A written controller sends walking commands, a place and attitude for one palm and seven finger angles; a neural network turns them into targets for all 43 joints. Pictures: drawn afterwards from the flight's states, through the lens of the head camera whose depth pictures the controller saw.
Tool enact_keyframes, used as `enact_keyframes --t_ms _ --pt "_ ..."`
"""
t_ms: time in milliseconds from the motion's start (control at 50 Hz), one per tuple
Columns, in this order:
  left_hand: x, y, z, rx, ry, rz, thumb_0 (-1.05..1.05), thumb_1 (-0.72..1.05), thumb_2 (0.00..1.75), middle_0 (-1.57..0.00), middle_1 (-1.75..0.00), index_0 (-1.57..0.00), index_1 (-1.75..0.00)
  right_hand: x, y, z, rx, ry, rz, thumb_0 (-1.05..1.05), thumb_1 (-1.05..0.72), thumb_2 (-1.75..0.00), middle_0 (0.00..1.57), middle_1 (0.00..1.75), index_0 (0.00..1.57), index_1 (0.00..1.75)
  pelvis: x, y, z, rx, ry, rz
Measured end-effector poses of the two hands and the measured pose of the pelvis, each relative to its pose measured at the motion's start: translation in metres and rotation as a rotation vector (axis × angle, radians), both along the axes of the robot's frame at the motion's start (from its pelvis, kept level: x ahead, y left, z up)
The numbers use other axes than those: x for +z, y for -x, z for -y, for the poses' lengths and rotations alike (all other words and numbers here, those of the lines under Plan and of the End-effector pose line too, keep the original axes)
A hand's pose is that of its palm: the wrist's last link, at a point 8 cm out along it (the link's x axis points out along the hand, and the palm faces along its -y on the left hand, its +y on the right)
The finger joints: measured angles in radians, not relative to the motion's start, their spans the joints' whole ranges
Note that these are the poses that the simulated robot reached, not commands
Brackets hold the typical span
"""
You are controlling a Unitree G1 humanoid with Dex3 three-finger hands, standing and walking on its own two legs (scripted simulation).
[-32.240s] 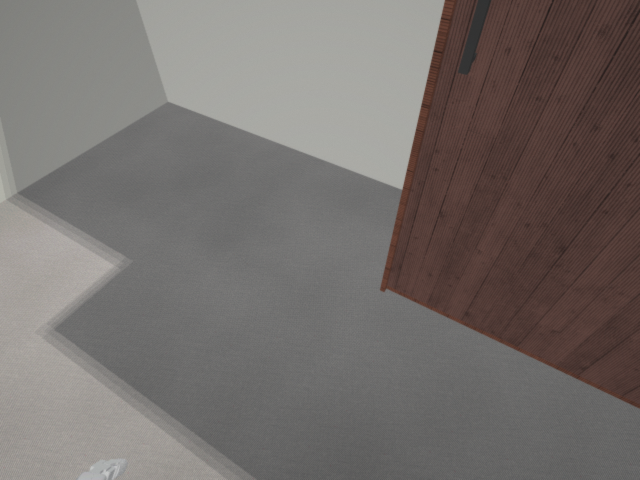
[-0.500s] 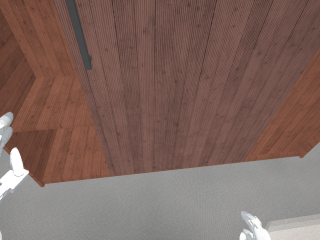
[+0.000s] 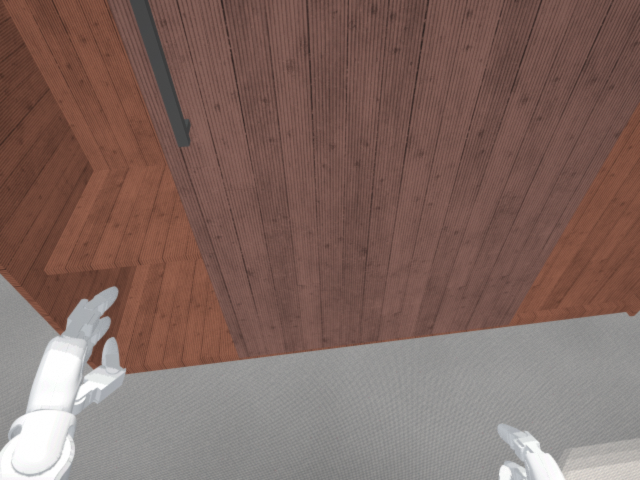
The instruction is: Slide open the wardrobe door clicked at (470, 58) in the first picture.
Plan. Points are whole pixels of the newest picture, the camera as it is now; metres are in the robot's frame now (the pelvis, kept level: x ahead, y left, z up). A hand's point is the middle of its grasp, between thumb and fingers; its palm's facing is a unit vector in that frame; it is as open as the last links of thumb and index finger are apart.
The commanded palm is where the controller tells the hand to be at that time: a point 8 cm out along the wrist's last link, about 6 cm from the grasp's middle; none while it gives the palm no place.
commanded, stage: let the arm hang, fingers relaxed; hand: left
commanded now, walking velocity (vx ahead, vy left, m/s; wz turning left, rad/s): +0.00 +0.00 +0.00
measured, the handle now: (161, 56) +0.61 +0.28 +0.27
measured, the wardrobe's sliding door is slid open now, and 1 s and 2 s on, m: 0.43 0.43 0.43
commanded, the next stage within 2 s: look to check the result in 1.00 s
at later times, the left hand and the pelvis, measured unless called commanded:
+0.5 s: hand out of the picture -0.07 +0.20 -0.17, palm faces +0.01 -0.98 -0.21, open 7.4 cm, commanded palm none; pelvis -0.02 +0.00 +0.01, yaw +1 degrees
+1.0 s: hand out of the picture +0.07 +0.24 -0.14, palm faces -0.03 -0.95 -0.32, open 7.3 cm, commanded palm none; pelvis +0.00 +0.00 +0.02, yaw +0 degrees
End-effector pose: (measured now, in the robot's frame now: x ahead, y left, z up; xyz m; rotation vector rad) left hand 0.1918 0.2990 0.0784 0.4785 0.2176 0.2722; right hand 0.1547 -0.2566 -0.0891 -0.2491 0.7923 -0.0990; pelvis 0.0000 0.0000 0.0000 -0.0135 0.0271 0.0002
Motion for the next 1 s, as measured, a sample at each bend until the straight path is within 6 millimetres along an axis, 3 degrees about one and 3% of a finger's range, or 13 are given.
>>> enact_keyframes --t_ms 40,100,180,240,300,360,420,540,700,860,1000 --pt "-0.06 0.012 0.004 0.026 0.073 -0.247 0.0 0.9 0.89 -0.2 -0.3 -0.2 -0.3 -0.01 0.01 0.006 -0.004 0.01 -0.049 0.01 -0.91 -0.9 0.2 0.3 0.21 0.3 -0.003 0.005 -0.001 0.007 -0.003 0.007" --pt "-0.137 0.053 0.023 0.051 0.184 -0.567 0.0 0.9 0.89 -0.2 -0.3 -0.2 -0.3 -0.016 0.035 0.014 -0.029 0.033 -0.136 0.01 -0.91 -0.9 0.2 0.3 0.21 0.3 -0.003 0.01 0.0 0.011 -0.005 0.02" --pt "-0.201 0.124 0.057 0.074 0.323 -0.89 0.01 0.91 0.89 -0.2 -0.3 -0.2 -0.3 -0.018 0.079 0.024 -0.07 0.079 -0.295 0.01 -0.91 -0.9 0.2 0.3 0.2 0.3 0.0 0.013 0.002 0.01 -0.003 0.036" --pt "-0.222 0.175 0.078 0.106 0.409 -1.057 0.01 0.91 0.89 -0.2 -0.3 -0.21 -0.3 -0.016 0.113 0.028 -0.097 0.109 -0.419 0.01 -0.91 -0.9 0.2 0.3 0.2 0.3 0.004 0.014 0.003 0.012 0.001 0.04" --pt "-0.229 0.216 0.087 0.154 0.462 -1.167 0.01 0.91 0.89 -0.2 -0.3 -0.21 -0.3 -0.015 0.14 0.028 -0.118 0.125 -0.522 0.01 -0.91 -0.9 0.2 0.3 0.2 0.3 0.007 0.015 0.003 0.016 0.007 0.04" --pt "-0.227 0.246 0.085 0.208 0.475 -1.235 0.01 0.9 0.89 -0.21 -0.3 -0.21 -0.3 -0.016 0.157 0.025 -0.133 0.125 -0.581 0.01 -0.91 -0.9 0.2 0.3 0.2 0.3 0.009 0.016 0.003 0.018 0.01 0.041" --pt "-0.222 0.262 0.073 0.257 0.454 -1.266 0.01 0.9 0.89 -0.21 -0.3 -0.21 -0.3 -0.02 0.163 0.019 -0.14 0.108 -0.6 0.01 -0.91 -0.9 0.2 0.3 0.2 0.3 0.01 0.017 0.001 0.019 0.011 0.045" --pt "-0.208 0.259 0.039 0.311 0.365 -1.233 0.0 0.91 0.89 -0.2 -0.3 -0.21 -0.3 -0.031 0.151 0.004 -0.127 0.054 -0.561 0.01 -0.91 -0.9 0.2 0.3 0.2 0.3 0.012 0.019 -0.002 0.018 0.007 0.05" --pt "-0.191 0.21 0.007 0.294 0.268 -1.092 0.0 0.91 0.89 -0.2 -0.3 -0.2 -0.3 -0.035 0.116 -0.001 -0.104 0.012 -0.459 0.01 -0.91 -0.9 0.2 0.3 0.21 0.3 0.013 0.017 -0.004 0.009 -0.002 0.052" --pt "-0.184 0.156 0.008 0.231 0.249 -0.987 0.0 0.91 0.89 -0.2 -0.3 -0.2 -0.3 -0.026 0.094 0.017 -0.107 0.044 -0.41 0.01 -0.91 -0.9 0.2 0.3 0.21 0.3 0.014 0.01 -0.003 0.004 -0.011 0.046" --pt "-0.186 0.131 0.019 0.194 0.26 -0.97 0.0 0.91 0.89 -0.2 -0.3 -0.21 -0.3 -0.019 0.09 0.037 -0.127 0.084 -0.422 0.01 -0.91 -0.9 0.2 0.3 0.2 0.3 0.015 0.001 0.002 0.0 -0.016 0.04"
